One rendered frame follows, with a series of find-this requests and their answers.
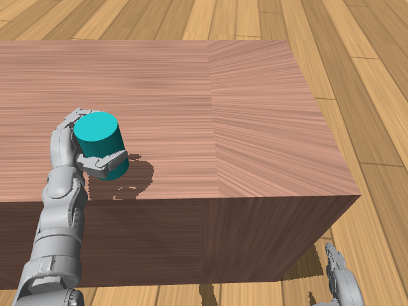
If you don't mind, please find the left robot arm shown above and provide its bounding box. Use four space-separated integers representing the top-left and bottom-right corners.
11 166 88 306

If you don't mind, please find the right robot hand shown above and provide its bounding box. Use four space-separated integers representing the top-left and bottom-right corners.
312 242 365 306

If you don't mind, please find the can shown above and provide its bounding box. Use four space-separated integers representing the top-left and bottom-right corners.
74 112 129 180

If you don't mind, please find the left robot hand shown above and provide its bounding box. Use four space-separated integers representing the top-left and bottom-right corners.
50 108 128 179

